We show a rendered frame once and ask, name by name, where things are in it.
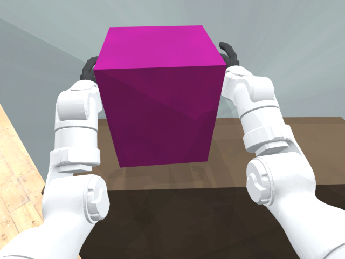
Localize robot left hand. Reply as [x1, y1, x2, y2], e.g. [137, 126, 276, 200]
[80, 56, 101, 97]

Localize right robot upper arm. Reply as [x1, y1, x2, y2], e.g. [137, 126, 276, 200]
[246, 152, 345, 259]

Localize carton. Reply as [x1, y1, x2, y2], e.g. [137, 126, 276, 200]
[93, 25, 227, 168]

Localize robot right hand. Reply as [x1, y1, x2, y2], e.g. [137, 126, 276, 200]
[219, 42, 239, 68]

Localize robot left forearm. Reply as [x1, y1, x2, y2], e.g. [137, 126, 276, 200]
[42, 80, 102, 218]

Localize pedestal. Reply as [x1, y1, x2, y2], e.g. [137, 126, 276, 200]
[41, 117, 345, 259]

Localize robot right forearm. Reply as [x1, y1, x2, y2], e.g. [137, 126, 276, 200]
[221, 66, 316, 189]

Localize left robot upper arm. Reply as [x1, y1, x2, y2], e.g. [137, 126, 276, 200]
[0, 174, 110, 259]

